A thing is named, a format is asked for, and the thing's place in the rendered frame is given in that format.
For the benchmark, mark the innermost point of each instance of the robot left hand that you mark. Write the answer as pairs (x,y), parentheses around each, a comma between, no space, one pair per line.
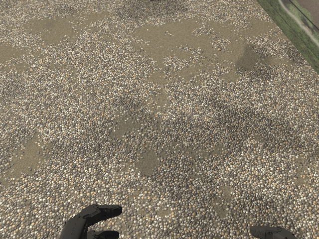
(77,227)

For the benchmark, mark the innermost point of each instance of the robot right hand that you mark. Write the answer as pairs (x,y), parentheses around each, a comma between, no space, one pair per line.
(269,232)

